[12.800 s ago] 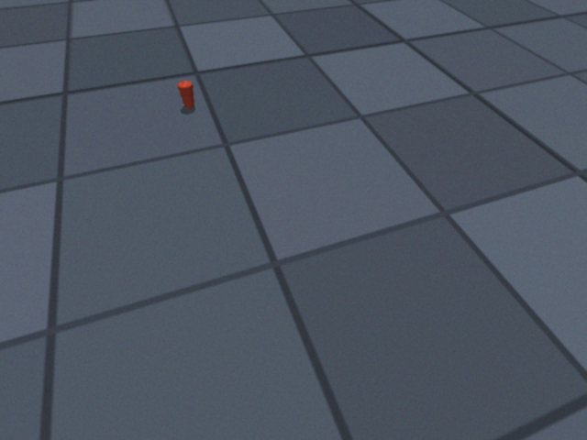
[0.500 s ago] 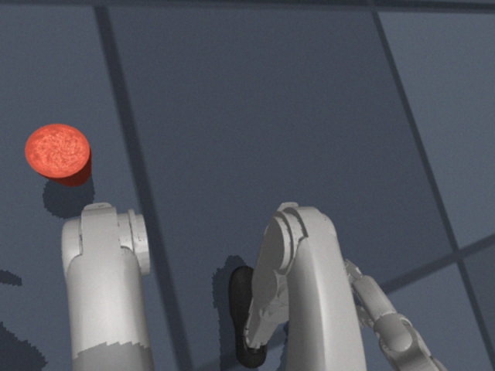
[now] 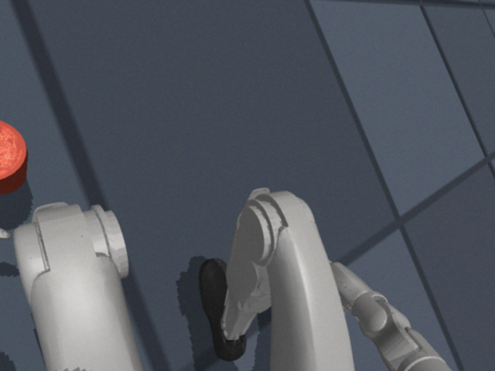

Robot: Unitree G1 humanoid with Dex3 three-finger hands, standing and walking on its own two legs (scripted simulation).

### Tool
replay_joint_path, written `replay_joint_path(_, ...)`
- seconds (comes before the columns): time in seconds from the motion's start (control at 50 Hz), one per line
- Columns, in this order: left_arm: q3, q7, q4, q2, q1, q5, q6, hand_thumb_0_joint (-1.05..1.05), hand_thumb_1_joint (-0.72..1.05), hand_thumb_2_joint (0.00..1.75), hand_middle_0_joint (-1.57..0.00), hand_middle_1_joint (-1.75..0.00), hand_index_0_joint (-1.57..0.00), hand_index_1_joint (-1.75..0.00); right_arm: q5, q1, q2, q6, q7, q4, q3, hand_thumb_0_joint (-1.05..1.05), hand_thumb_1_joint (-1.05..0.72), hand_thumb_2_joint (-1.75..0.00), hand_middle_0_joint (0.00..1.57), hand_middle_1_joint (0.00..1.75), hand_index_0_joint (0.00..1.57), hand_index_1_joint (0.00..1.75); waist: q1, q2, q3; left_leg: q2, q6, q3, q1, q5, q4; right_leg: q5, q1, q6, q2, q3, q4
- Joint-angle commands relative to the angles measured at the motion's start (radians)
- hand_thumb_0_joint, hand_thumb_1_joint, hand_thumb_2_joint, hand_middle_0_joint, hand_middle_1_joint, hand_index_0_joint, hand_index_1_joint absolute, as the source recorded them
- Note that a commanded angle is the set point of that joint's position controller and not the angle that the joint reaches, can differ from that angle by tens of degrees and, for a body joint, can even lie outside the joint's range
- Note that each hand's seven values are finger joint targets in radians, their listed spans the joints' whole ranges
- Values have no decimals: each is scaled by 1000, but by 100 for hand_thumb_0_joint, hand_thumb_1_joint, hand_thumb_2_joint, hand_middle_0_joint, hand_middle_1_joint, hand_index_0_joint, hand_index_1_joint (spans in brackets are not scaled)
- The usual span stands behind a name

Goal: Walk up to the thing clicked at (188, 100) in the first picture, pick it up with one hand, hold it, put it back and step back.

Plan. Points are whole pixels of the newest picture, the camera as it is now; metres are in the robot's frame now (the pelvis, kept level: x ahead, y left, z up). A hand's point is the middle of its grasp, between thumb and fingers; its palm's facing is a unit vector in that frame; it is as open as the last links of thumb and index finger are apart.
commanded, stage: close in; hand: left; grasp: from the side
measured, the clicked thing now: out of the picture +0.41 +0.29 -0.20
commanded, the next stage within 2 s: rest palm in 0.20 s
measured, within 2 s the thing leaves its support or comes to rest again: leaves its support in 1.52 s
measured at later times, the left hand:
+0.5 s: hand out of the picture +0.39 +0.29 -0.17, palm faces +0.30 -0.95 +0.00, open 16.4 cm
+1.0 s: hand out of the picture +0.40 +0.29 -0.17, palm faces +0.34 -0.94 +0.00, open 10.9 cm
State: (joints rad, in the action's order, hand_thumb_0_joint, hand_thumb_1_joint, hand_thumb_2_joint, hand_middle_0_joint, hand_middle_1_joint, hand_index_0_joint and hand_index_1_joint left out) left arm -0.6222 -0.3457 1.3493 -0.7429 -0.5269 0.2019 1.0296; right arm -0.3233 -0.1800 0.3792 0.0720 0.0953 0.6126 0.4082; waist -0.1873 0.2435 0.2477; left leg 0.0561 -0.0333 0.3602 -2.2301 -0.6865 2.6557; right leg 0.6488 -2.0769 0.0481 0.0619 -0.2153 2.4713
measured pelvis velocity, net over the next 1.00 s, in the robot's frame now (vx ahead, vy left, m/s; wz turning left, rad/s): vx -0.01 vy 0.01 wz -0.04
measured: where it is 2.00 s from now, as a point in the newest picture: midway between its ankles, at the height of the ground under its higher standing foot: (162, 348)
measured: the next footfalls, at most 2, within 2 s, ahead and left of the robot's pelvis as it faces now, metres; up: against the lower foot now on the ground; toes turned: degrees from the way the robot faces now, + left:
none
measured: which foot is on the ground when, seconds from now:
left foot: down 0.00-1.00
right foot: down 0.00-1.00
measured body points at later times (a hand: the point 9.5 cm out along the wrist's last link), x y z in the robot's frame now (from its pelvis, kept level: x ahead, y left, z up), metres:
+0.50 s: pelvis +0.00 +0.01 +0.00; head +0.21 +0.19 +0.34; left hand +0.37 +0.34 -0.17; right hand +0.18 -0.24 -0.04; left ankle +0.08 +0.14 -0.24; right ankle +0.13 -0.12 -0.24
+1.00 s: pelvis -0.01 +0.01 +0.00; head +0.21 +0.20 +0.34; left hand +0.38 +0.34 -0.17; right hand +0.18 -0.23 -0.03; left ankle +0.08 +0.14 -0.24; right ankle +0.13 -0.12 -0.24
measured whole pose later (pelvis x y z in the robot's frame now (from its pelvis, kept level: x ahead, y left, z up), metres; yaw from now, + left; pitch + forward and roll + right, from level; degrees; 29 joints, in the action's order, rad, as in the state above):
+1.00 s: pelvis -0.01 +0.01 +0.00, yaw -2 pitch +9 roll -17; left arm -0.51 -0.04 1.43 -0.79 -0.57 0.12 1.16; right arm -0.38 -0.21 0.37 0.00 0.14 0.56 0.51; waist -0.22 0.29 0.32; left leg 0.06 -0.02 0.42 -2.22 -0.69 2.68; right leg 0.63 -2.04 0.07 0.09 -0.26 2.44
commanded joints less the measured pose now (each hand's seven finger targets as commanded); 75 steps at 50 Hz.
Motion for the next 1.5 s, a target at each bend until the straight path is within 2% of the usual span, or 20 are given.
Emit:
replay_joint_path(0.0, 46, 46, -138, -186, -153, -1, 96, 0, -51, 3, -5, -5, -5, -4, -6, 16, 335, -11, -5, -42, -107, 0, -93, -90, 20, 30, 20, 30, -72, -477, -545, 29, 12, -135, 363, 40, -306, -122, 233, -57, 36, -107, -210)
replay_joint_path(0.1, 84, 87, -112, -149, -161, 8, 118, 0, -50, 4, -4, -5, -5, -4, -7, 2, 345, -18, 7, -60, -90, 0, -92, -90, 20, 30, 20, 30, -90, -452, -517, 25, 7, -107, 362, 12, -319, -99, 212, -55, 38, -132, -200)
replay_joint_path(0.18, 64, 131, -93, -175, -152, -1, 144, 0, -48, 7, -5, -6, -5, -5, -15, 0, 346, -26, 13, -64, -75, 0, -91, -90, 20, 30, 20, 30, -80, -456, -506, 27, 8, -105, 360, 16, -307, -109, 222, -56, 43, -131, -196)
replay_joint_path(0.28, 63, 171, -88, -187, -151, -23, 168, 0, -43, 11, -5, -6, -5, -6, -28, 5, 343, -35, 17, -60, -62, 0, -91, -90, 20, 30, 20, 30, -89, -485, -509, 28, 5, -106, 375, 58, -301, -143, 251, -55, 47, -134, -195)
replay_joint_path(0.32, 94, 180, -92, -164, -163, -35, 176, 0, -39, 13, -9, -5, -7, -6, -31, -10, 345, -40, 19, -70, -59, 0, -91, -91, 20, 30, 20, 30, -98, -483, -497, 31, 3, -97, 377, 50, -305, -139, 238, -55, 46, -139, -193)
replay_joint_path(0.34, 69, 188, -83, -188, -146, -35, 178, 0, -36, 14, -11, -6, -9, -8, -34, 0, 350, -43, 19, -62, -58, 0, -91, -91, 20, 30, 20, 30, -98, -490, -504, 32, 2, -95, 386, 65, -300, -155, 250, -54, 48, -140, -188)
replay_joint_path(0.38, 72, 199, -95, -189, -159, -35, 186, 0, -33, 15, -11, -6, -9, -7, -39, -6, 352, -48, 19, -66, -51, 0, -90, -91, 20, 30, 20, 30, -105, -489, -523, 32, 1, -93, 396, 79, -296, -166, 264, -53, 50, -145, -190)
replay_joint_path(0.42, 83, 208, -96, -185, -153, -35, 188, 0, -17, 26, -25, -21, -24, -22, -41, -5, 348, -49, 22, -62, -48, 0, -90, -90, 20, 30, 20, 30, -102, -490, -506, 31, 4, -96, 383, 70, -292, -164, 264, -54, 52, -142, -193)
replay_joint_path(0.46, 119, 214, -96, -149, -181, -35, 189, 0, -12, 32, -31, -26, -29, -27, -41, -17, 352, -49, 23, -68, -46, 0, -89, -90, 20, 30, 20, 30, -126, -481, -492, 33, 2, -86, 386, 68, -294, -165, 250, -50, 51, -149, -194)
replay_joint_path(0.5, 95, 227, -91, -189, -178, -43, 191, 0, -6, 36, -33, -29, -32, -30, -42, -8, 355, -50, 24, -62, -46, 0, -89, -90, 20, 30, 20, 30, -120, -495, -491, 33, 4, -85, 385, 49, -296, -155, 254, -50, 52, -150, -195)
replay_joint_path(0.74, 128, 280, -66, -189, -197, -65, 187, 0, 34, 65, -59, -55, -57, -56, -49, -8, 349, -68, 31, -66, -29, 0, -87, -90, 20, 30, 20, 30, -136, -477, -469, 37, 5, -73, 377, 70, -289, -176, 261, -50, 60, -158, -202)
replay_joint_path(0.92, 98, 313, -57, -232, -234, -79, 192, 0, 39, 90, -87, -86, -86, -87, -53, -12, 346, -79, 26, -68, -19, 0, -88, -90, 20, 30, 20, 30, -139, -490, -470, 46, 4, -63, 387, 67, -296, -173, 256, -51, 64, -160, -202)
replay_joint_path(0.94, 107, 313, -59, -226, -257, -84, 196, 0, 40, 93, -90, -90, -88, -91, -56, -8, 351, -83, 27, -71, -19, 0, -88, -90, 20, 30, 20, 30, -156, -494, -465, 46, 1, -54, 393, 60, -305, -167, 252, -50, 62, -167, -200)
replay_joint_path(0.98, 107, 316, -48, -221, -223, -92, 193, 0, 41, 102, -97, -100, -96, -101, -56, -14, 349, -85, 29, -74, -22, 0, -87, -90, 20, 30, 20, 30, -142, -490, -445, 48, 1, -53, 382, 31, -314, -145, 238, -51, 62, -168, -202)
replay_joint_path(1.18, 154, 319, -81, -186, -203, -88, 188, 0, 33, 122, -114, -123, -112, -126, -54, -10, 355, -81, 37, -72, -27, 0, -91, -91, 20, 30, 20, 30, -139, -492, -473, 42, 2, -61, 390, 62, -302, -174, 264, -49, 66, -168, -210)
replay_joint_path(1.32, 144, 313, -222, -202, -202, -83, 161, 0, 29, 123, -120, -129, -118, -132, -41, 13, 346, -84, 36, -65, -48, 0, -91, -90, 20, 30, 20, 30, -111, -562, -540, 42, -3, -75, 438, 108, -311, -211, 284, -55, 64, -153, -207)
replay_joint_path(1.36, 150, 317, -257, -168, -202, -80, 151, 0, 33, 125, -121, -130, -120, -133, -38, 31, 342, -90, 39, -48, -58, 0, -91, -90, 20, 30, 20, 30, -110, -580, -549, 46, -14, -61, 469, 128, -333, -221, 272, -56, 59, -155, -196)
replay_joint_path(1.38, 131, 320, -326, -206, -222, -79, 148, 0, 32, 125, -122, -131, -121, -134, -33, 27, 343, -89, 38, -60, -67, 0, -91, -90, 20, 30, 20, 30, -99, -598, -572, 45, -12, -68, 476, 122, -334, -216, 267, -59, 59, -150, -199)
replay_joint_path(1.4, 145, 318, -341, -180, -220, -72, 140, 0, 31, 126, -122, -132, -121, -135, -29, 40, 334, -92, 39, -46, -69, 0, -91, -91, 20, 30, 20, 30, -100, -606, -574, 43, -10, -74, 472, 106, -336, -204, 271, -59, 57, -143, -206)
replay_joint_path(1.48, 111, 332, -523, -210, -245, -69, 110, 0, 28, 126, -124, -134, -122, -136, -15, 52, 323, -92, 38, -54, -106, 0, -91, -91, 20, 30, 20, 30, -74, -673, -650, 41, -11, -96, 514, 131, -354, -224, 274, -67, 51, -116, -209)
